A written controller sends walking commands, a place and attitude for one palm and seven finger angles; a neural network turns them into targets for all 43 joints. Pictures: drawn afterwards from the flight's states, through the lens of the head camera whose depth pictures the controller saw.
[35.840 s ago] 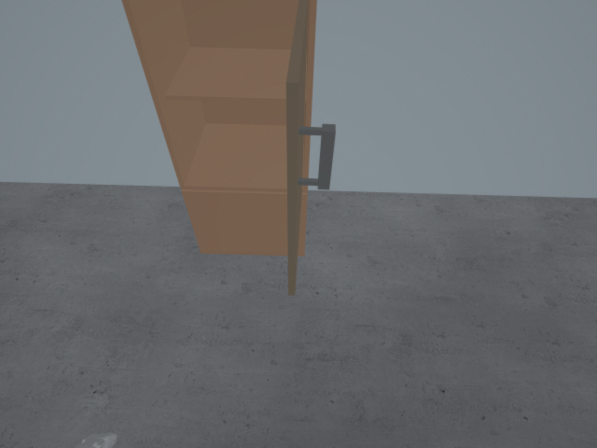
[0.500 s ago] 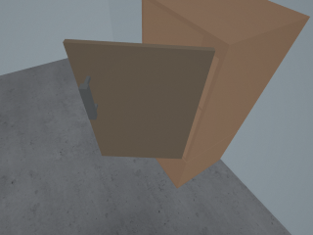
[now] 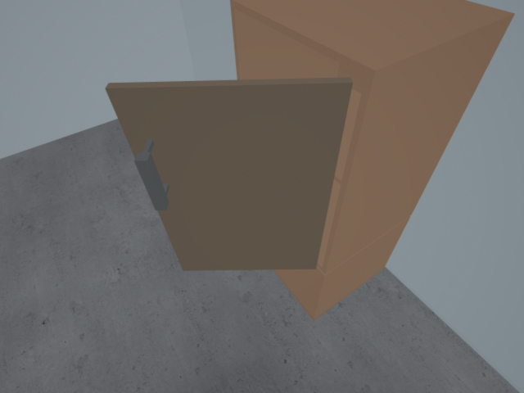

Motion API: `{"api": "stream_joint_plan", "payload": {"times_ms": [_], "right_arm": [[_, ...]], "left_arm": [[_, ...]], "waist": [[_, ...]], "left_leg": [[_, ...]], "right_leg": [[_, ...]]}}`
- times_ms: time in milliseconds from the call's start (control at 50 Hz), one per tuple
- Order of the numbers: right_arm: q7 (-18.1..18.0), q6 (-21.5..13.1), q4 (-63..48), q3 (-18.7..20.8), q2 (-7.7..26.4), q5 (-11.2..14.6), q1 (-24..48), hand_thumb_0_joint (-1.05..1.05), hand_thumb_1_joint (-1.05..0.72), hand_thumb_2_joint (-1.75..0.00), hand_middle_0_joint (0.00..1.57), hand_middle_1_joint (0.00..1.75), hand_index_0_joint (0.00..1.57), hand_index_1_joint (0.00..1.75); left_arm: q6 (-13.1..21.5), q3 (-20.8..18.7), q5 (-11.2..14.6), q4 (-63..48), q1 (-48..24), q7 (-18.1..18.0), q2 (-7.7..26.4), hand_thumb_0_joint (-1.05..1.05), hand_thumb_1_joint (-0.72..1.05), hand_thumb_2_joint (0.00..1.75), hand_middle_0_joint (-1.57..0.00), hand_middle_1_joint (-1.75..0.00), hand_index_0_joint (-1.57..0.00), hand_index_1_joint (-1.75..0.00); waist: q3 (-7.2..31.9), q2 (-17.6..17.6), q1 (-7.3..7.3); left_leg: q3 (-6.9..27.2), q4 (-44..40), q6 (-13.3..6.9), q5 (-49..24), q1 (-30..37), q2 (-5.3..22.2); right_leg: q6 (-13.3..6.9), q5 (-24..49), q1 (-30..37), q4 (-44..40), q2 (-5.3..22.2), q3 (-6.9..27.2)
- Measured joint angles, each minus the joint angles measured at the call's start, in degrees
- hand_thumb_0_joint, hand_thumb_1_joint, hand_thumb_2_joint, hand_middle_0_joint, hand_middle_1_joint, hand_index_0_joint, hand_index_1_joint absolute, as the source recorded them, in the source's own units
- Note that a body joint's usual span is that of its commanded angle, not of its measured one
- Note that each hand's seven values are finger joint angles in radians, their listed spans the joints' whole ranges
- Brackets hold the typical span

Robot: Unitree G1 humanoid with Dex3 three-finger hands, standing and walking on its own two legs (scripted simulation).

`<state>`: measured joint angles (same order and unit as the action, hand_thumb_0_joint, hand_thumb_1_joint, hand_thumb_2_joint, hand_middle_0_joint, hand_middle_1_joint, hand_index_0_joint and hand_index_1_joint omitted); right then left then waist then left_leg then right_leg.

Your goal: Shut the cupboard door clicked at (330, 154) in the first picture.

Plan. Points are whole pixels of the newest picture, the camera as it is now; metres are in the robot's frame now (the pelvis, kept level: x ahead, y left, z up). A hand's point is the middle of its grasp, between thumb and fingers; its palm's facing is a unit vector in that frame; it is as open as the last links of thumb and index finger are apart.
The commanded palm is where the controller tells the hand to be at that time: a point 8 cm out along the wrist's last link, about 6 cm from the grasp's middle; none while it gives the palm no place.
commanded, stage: look again from close up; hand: left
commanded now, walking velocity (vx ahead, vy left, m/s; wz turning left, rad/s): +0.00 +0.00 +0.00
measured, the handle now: (155, 175) +0.48 +0.24 +0.05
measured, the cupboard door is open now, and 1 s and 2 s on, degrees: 56 56 56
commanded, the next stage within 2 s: raise the hand and make a fist in 0.20 s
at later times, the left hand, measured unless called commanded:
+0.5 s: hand (154, 341) +0.20 +0.18 -0.01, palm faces +0.22 -0.97 -0.05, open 7.1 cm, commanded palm +0.11 +0.22 -0.05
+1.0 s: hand (153, 370) +0.16 +0.17 -0.02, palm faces +0.01 -1.00 -0.02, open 4.8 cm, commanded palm +0.12 +0.23 -0.01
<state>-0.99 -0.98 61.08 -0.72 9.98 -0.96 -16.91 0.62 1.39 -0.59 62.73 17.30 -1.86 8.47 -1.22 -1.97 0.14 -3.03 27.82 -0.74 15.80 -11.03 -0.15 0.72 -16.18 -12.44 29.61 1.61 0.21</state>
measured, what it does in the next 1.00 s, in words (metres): lowers itself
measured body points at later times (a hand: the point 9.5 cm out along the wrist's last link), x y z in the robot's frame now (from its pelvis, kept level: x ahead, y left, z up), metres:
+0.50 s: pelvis -0.01 -0.01 -0.02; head +0.00 -0.01 +0.43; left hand +0.18 +0.23 -0.01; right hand +0.12 -0.26 -0.12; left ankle -0.01 +0.11 -0.74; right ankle +0.00 -0.13 -0.74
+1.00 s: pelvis -0.04 -0.01 -0.08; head +0.01 -0.01 +0.36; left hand +0.16 +0.23 -0.02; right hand +0.15 -0.21 -0.16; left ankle -0.01 +0.11 -0.74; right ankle +0.00 -0.13 -0.74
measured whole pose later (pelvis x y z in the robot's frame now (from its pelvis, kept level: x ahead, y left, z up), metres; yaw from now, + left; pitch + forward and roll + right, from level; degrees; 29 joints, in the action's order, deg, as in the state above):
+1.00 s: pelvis -0.04 -0.01 -0.08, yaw +3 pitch +12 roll -2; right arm -3.9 -12.1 29.7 -2.4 9.8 1.4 -13.7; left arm 15.3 -6.8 15.6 -7.4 23.7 15.2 13.6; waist 6.4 -2.2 1.4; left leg 2.8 66.5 0.6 28.8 -49.3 1.7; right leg -0.9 -28.3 -46.8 63.6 0.5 -5.1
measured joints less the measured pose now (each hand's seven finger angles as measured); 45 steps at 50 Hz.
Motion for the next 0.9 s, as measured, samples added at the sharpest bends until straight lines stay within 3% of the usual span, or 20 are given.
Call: {"api": "stream_joint_plan", "payload": {"times_ms": [320, 340, 360, 400, 460, 500, 560, 600, 660, 720, 780, 840, 900], "right_arm": [[0.0, -0.3, 2.1, -0.2, 0.0, 0.2, 2.5, 0.01, -0.91, -0.9, 0.2, 0.3, 0.2, 0.29], [-0.8, -1.6, 0.1, -0.2, 0.0, 0.3, 2.0, 0.01, -0.91, -0.9, 0.2, 0.3, 0.2, 0.29], [-2.1, -4.2, -2.5, -0.3, 0.0, 0.9, 0.7, 0.01, -0.91, -0.9, 0.21, 0.3, 0.2, 0.29], [-3.1, -10.1, -7.0, 0.2, 0.6, 1.8, -1.7, 0.01, -0.91, -0.9, 0.21, 0.3, 0.2, 0.29], [-2.0, -15.3, -12.9, 2.0, 2.3, 1.5, -1.4, 0.01, -0.91, -0.9, 0.21, 0.3, 0.2, 0.29], [-0.9, -16.6, -16.7, 3.0, 3.0, 1.1, 0.7, 0.01, -0.91, -0.9, 0.21, 0.3, 0.2, 0.29], [0.7, -17.1, -22.3, 4.2, 3.4, 0.4, 4.4, 0.01, -0.91, -0.9, 0.21, 0.3, 0.2, 0.29], [1.1, -16.6, -26.1, 4.8, 4.0, 0.6, 6.4, 0.01, -0.91, -0.9, 0.2, 0.3, 0.2, 0.29], [0.4, -15.0, -30.9, 5.1, 5.1, 1.4, 8.3, 0.01, -0.91, -0.9, 0.2, 0.3, 0.2, 0.29], [-0.8, -14.4, -33.8, 4.7, 5.4, 1.7, 8.8, 0.01, -0.91, -0.9, 0.2, 0.3, 0.2, 0.29], [-1.7, -14.5, -34.5, 3.3, 4.9, 1.6, 8.5, 0.01, -0.91, -0.9, 0.2, 0.3, 0.2, 0.29], [-2.4, -14.4, -33.7, 1.2, 3.9, 1.5, 7.9, 0.01, -0.91, -0.9, 0.2, 0.3, 0.2, 0.29], [-2.7, -13.4, -32.5, -0.6, 2.2, 2.0, 6.9, 0.01, -0.91, -0.9, 0.21, 0.3, 0.2, 0.3]], "left_arm": [[0.4, -0.3, -0.1, -0.3, -3.5, -0.3, 1.1, 0.01, 0.91, 0.89, -0.2, -0.3, -0.2, -0.3], [-3.0, -3.7, 1.2, -9.8, -0.9, 0.4, 0.9, 0.01, 0.91, 0.89, -0.21, -0.3, -0.21, -0.3], [-3.4, -4.4, 2.9, -21.2, 2.6, -0.2, 1.4, 0.02, 0.9, 0.89, -0.21, -0.3, -0.21, -0.3], [-0.5, -3.8, 6.4, -39.7, 7.9, -2.0, 2.1, 0.02, 0.91, 0.89, -0.21, -0.3, -0.21, -0.31], [8.0, -5.1, 9.0, -51.6, 6.7, -1.4, 0.8, 0.02, 0.91, 0.89, -0.23, -0.32, -0.23, -0.33], [16.4, -6.7, 10.9, -53.5, 4.6, 2.4, -0.2, 0.02, 0.91, 0.89, -0.25, -0.34, -0.25, -0.35], [29.1, -8.2, 13.3, -54.0, 3.4, 11.4, -0.6, 0.01, 0.91, 0.89, -0.28, -0.39, -0.28, -0.39], [32.9, -8.5, 13.9, -54.2, 4.1, 16.6, -0.1, 0.01, 0.91, 0.89, -0.31, -0.42, -0.31, -0.43], [30.0, -8.6, 15.3, -55.5, 7.1, 19.9, 1.0, 0.01, 0.9, 0.89, -0.37, -0.47, -0.37, -0.48], [26.1, -9.0, 16.0, -59.1, 11.0, 18.3, 2.0, 0.01, 0.9, 0.89, -0.42, -0.53, -0.42, -0.54], [26.1, -9.2, 16.1, -64.4, 13.0, 16.4, 2.9, 0.02, 0.9, 0.89, -0.47, -0.59, -0.47, -0.6], [26.6, -8.5, 16.2, -68.7, 11.3, 16.5, 3.7, 0.02, 0.9, 0.9, -0.53, -0.65, -0.52, -0.65], [23.4, -7.6, 16.1, -70.0, 7.6, 17.8, 4.3, 0.02, 0.9, 0.9, -0.58, -0.71, -0.58, -0.71]], "waist": [[-1.1, 1.4, 0.07], [-2.0, 1.7, -0.07], [-1.9, 2.3, 0.12], [0.1, 2.5, -0.17], [3.4, 1.2, -1.76], [5.6, 1.4, -1.96], [8.0, 3.2, -1.26], [8.5, 4.1, -0.35], [8.5, 4.4, 1.22], [8.7, 3.6, 2.67], [8.4, 2.5, 3.73], [8.1, 1.4, 4.06], [7.7, 0.5, 3.49]], "left_leg": [[0.0, -1.2, 0.4, -0.3, 0.8, 0.6], [0.1, 0.2, 0.4, 0.3, 0.2, 0.8], [0.0, 1.6, 0.4, 0.9, -0.8, 0.7], [0.5, 3.7, 0.6, 1.8, -2.6, 0.2], [2.3, 8.9, 0.5, 3.3, -8.5, -0.3], [2.2, 13.6, 0.7, 4.7, -14.3, -0.2], [1.5, 22.5, 1.0, 7.8, -23.7, 0.3], [1.6, 28.3, 1.4, 9.8, -28.9, 0.6], [2.3, 34.8, 1.4, 12.4, -34.3, 0.8], [3.8, 39.1, 1.7, 13.8, -37.9, 1.1], [5.5, 41.7, 1.9, 14.6, -39.9, 1.4], [6.9, 43.0, 1.9, 14.7, -41.2, 1.6], [7.3, 42.7, 1.9, 14.3, -41.3, 1.7]], "right_leg": [[-0.2, 0.6, 1.0, -2.0, -0.6, 0.0], [-0.2, 0.4, 0.7, -1.0, -0.8, -0.1], [-0.3, -0.3, -0.6, 1.0, -0.7, -0.2], [-0.3, -2.1, -2.5, 3.8, 0.0, -0.7], [-0.2, -3.9, -7.1, 8.0, 0.7, -2.4], [-0.5, -5.3, -13.0, 13.0, 0.7, -2.3], [-1.0, -8.4, -23.1, 22.5, 0.5, -1.5], [-1.3, -10.5, -28.4, 28.3, 0.2, -1.3], [-1.6, -12.9, -33.3, 34.4, 0.1, -1.9], [-1.9, -14.2, -35.9, 37.5, -0.1, -3.3], [-2.2, -14.6, -36.8, 38.6, -0.5, -5.0], [-2.3, -14.5, -37.1, 38.7, -0.7, -6.3], [-2.2, -13.8, -36.9, 37.8, -0.9, -6.6]]}}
